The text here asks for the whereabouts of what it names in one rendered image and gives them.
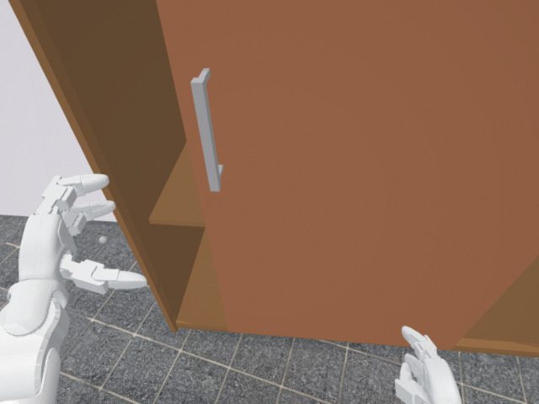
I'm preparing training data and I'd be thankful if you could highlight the wardrobe door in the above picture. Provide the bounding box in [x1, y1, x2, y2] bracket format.
[156, 0, 539, 350]
[463, 255, 539, 343]

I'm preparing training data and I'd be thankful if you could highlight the robot right hand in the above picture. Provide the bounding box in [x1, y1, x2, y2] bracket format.
[395, 326, 462, 404]

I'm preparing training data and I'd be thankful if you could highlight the robot left forearm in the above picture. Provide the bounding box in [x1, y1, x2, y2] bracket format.
[0, 278, 70, 404]

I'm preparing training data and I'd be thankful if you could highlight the handle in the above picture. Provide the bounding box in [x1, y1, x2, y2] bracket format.
[190, 68, 223, 192]

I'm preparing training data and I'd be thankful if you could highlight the robot left hand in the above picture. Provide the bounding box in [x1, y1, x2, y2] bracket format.
[19, 174, 147, 295]

